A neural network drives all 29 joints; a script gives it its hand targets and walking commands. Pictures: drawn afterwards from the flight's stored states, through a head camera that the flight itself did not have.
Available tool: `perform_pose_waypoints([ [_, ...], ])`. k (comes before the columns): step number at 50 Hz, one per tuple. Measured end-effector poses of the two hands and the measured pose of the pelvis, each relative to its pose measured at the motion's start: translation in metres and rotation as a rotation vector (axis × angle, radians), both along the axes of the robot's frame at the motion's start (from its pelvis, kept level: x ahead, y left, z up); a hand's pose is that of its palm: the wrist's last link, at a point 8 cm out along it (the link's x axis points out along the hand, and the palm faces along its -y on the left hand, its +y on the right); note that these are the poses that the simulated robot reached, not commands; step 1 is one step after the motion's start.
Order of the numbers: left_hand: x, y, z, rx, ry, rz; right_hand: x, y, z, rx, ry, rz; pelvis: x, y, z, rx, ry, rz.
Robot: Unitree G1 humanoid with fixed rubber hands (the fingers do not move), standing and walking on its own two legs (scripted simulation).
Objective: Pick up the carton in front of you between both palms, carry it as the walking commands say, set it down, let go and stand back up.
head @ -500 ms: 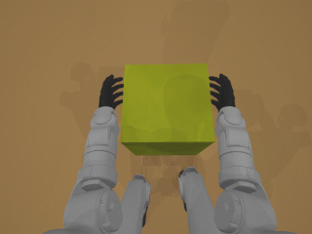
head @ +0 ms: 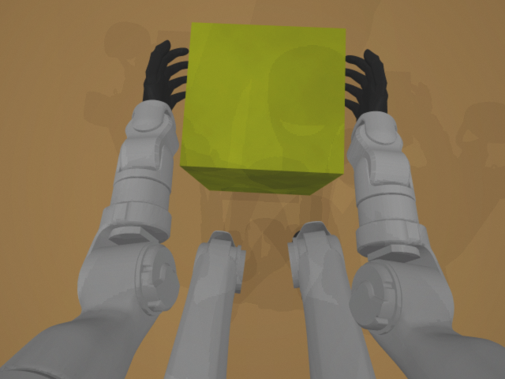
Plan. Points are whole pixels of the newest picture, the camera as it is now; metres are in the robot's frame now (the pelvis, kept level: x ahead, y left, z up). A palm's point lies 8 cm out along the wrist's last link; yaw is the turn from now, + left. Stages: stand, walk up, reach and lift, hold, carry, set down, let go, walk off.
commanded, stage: set down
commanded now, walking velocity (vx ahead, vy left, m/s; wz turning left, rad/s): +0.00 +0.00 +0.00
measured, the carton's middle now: (262, 126) +0.47 -0.02 -0.19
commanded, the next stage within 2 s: none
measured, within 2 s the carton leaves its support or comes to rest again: rests again in 1.70 s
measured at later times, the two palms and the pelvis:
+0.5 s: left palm (188, 110) +0.53 +0.12 -0.26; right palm (344, 119) +0.49 -0.17 -0.26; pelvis -0.01 +0.01 -0.10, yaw +1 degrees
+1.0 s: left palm (193, 110) +0.53 +0.12 -0.27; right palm (346, 120) +0.49 -0.18 -0.27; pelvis -0.01 +0.01 -0.12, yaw +0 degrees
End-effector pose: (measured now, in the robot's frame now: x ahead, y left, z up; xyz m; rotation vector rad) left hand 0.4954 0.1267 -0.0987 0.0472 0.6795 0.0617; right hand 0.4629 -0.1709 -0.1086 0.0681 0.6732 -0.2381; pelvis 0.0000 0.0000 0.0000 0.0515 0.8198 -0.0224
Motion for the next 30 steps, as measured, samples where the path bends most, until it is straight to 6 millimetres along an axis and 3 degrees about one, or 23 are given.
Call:
perform_pose_waypoints([
  [23, 0.032, -0.003, -0.149, 0.010, 0.048, -0.056, 0.025, -0.003, -0.140, -0.041, 0.053, -0.008, -0.014, 0.010, -0.094, -0.030, -0.034, 0.042],
  [30, 0.037, -0.005, -0.169, 0.000, 0.053, -0.068, 0.033, -0.005, -0.150, -0.050, 0.062, -0.018, -0.007, 0.012, -0.108, -0.053, -0.061, 0.051],
])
